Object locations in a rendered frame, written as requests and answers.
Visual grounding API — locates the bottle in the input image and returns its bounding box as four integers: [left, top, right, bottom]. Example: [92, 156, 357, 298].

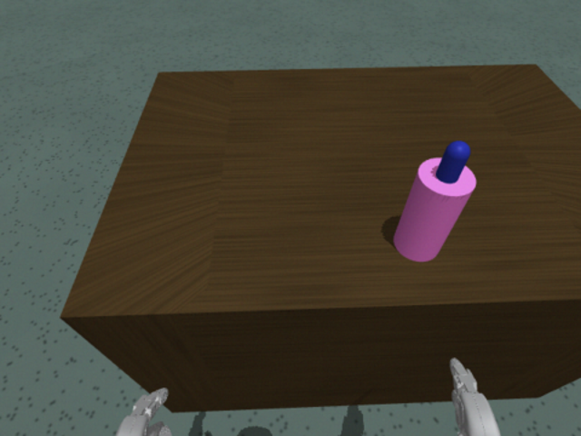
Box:
[393, 141, 477, 262]

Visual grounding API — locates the left robot hand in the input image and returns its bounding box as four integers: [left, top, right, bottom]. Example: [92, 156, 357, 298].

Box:
[115, 388, 172, 436]

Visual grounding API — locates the right robot hand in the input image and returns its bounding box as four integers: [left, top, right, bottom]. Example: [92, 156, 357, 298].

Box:
[449, 358, 501, 436]

